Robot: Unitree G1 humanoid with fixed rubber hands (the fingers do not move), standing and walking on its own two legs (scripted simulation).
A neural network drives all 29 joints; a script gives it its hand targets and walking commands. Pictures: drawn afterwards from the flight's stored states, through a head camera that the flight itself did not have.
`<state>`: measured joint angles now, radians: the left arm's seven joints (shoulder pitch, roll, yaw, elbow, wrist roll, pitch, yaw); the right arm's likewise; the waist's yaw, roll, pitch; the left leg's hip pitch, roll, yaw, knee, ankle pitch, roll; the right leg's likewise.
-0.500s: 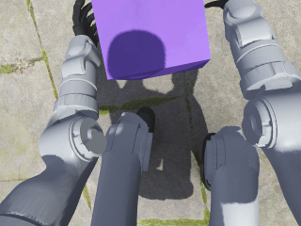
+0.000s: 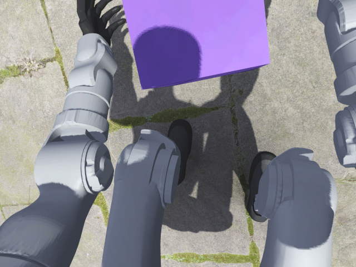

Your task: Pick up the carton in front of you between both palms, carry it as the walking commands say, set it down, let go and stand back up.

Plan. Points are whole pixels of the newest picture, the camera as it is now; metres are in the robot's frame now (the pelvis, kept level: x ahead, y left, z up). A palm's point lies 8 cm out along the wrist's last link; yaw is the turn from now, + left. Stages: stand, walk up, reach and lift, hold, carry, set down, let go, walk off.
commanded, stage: set down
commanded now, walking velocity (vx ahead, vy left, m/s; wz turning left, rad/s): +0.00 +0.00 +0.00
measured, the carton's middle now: (200, 28) +0.52 +0.07 -0.26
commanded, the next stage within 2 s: let go in 0.92 s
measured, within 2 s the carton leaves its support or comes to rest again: neither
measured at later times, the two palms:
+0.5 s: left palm (25, 13) +0.48 +0.23 +0.00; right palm out of the picture +0.60 -0.13 +0.00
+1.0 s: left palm out of the picture +0.47 +0.24 +0.15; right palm out of the picture +0.60 -0.14 +0.15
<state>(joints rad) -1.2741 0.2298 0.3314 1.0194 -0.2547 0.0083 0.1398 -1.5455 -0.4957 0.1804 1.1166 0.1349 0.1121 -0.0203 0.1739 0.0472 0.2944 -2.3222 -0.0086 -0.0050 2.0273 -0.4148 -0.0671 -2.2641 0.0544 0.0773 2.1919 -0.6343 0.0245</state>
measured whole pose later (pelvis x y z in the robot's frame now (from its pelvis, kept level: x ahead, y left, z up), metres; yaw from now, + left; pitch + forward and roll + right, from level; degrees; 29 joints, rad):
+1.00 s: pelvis +0.04 +0.00 +0.24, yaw -3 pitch +47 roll +1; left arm -0.85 0.01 0.43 0.56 0.01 0.20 0.12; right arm -1.24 -0.39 -0.15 1.01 -0.10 0.23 0.10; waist 0.19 -0.05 -0.10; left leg -1.70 0.00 -0.03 1.16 -0.28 -0.04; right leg -1.65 0.05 0.07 1.27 -0.43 0.02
